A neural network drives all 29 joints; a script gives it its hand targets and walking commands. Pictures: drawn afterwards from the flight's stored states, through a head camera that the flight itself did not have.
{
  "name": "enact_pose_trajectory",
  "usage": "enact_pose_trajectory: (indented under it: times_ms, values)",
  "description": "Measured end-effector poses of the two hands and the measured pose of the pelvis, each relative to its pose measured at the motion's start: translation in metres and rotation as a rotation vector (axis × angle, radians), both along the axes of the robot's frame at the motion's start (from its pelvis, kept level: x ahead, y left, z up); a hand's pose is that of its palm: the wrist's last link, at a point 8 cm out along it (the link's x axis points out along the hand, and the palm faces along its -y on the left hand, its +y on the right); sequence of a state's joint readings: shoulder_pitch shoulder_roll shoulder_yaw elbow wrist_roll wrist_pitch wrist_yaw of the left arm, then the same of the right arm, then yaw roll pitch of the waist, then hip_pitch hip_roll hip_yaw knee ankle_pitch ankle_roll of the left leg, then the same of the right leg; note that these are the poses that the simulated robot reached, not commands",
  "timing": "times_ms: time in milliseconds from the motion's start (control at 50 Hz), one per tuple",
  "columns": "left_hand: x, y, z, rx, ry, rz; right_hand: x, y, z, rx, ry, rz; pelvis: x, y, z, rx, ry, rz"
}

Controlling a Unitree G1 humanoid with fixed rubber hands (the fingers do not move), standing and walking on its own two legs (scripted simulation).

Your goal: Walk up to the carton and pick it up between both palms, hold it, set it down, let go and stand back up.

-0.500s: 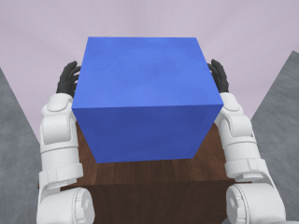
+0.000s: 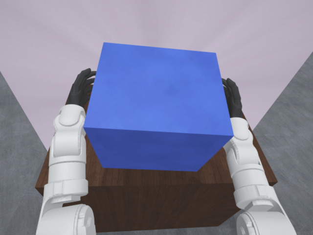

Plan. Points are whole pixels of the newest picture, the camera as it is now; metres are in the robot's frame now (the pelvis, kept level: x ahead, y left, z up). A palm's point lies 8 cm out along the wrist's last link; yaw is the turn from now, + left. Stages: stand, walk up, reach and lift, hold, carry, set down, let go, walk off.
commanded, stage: set down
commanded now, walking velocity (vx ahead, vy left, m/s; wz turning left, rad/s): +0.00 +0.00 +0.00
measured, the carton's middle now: (155, 114) +0.39 +0.00 +0.10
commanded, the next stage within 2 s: none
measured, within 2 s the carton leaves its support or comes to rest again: neither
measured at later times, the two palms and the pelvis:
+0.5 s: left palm (81, 100) +0.40 +0.19 +0.13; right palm (226, 116) +0.36 -0.18 +0.13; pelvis +0.00 +0.01 +0.00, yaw -1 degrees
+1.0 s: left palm (87, 101) +0.43 +0.18 +0.11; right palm (223, 122) +0.37 -0.19 +0.10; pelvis +0.00 +0.01 +0.00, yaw -1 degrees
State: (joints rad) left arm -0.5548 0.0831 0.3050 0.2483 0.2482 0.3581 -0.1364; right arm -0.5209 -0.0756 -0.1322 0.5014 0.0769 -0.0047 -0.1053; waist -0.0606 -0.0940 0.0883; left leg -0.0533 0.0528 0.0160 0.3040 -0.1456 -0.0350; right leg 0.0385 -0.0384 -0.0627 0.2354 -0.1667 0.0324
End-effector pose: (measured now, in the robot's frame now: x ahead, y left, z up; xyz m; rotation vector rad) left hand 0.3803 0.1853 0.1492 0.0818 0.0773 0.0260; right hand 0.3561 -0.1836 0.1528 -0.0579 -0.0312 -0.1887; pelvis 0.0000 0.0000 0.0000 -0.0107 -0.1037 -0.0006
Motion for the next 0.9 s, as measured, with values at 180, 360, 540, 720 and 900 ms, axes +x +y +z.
enact_pose_trajectory:
  times_ms: [180, 360, 540, 720, 900]
  values:
    - [0.009, 0.001, 0.000, -0.010, 0.019, -0.013, 0.004, 0.001, -0.002, -0.002, 0.017, -0.017, 0.000, 0.002, 0.001, 0.003, 0.008, -0.003]
    - [0.017, 0.002, -0.009, -0.018, 0.047, -0.035, 0.005, 0.002, -0.013, 0.004, 0.043, -0.038, -0.002, 0.004, 0.001, 0.003, 0.016, -0.006]
    - [0.027, 0.000, -0.021, -0.025, 0.072, -0.055, 0.006, 0.001, -0.024, 0.005, 0.067, -0.059, -0.002, 0.006, 0.001, 0.002, 0.037, -0.014]
    - [0.036, -0.002, -0.031, -0.019, 0.089, -0.070, 0.010, 0.001, -0.035, 0.005, 0.083, -0.075, 0.000, 0.007, 0.001, 0.000, 0.067, -0.014]
    - [0.046, -0.006, -0.041, -0.014, 0.119, -0.096, 0.010, -0.002, -0.047, 0.016, 0.112, -0.103, 0.003, 0.009, 0.002, 0.001, 0.087, -0.020]
